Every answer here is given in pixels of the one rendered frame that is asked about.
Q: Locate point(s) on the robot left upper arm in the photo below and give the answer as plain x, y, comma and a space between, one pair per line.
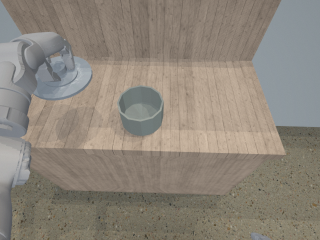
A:
15, 161

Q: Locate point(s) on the table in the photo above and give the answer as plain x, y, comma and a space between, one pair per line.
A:
217, 127

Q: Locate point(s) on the knob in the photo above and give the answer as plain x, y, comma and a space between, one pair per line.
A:
59, 67

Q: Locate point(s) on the left robot hand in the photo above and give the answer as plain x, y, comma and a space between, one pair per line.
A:
52, 43

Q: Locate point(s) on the pot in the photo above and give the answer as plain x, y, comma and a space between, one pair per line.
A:
141, 109

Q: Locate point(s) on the robot left forearm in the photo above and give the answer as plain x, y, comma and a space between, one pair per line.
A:
19, 62

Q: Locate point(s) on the lid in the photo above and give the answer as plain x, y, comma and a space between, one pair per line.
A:
72, 82

